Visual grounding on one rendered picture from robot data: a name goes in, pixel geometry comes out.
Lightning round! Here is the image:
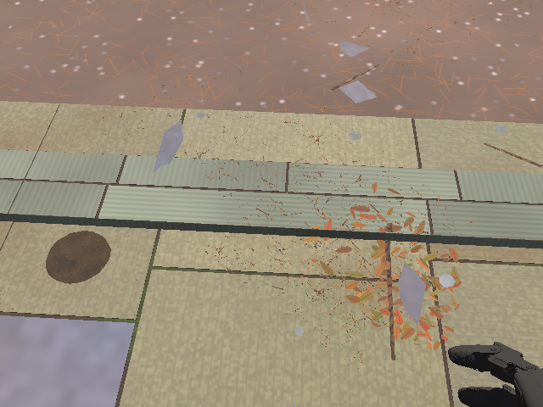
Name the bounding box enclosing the robot right hand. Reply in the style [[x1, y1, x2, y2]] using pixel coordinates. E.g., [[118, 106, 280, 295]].
[[448, 342, 543, 407]]

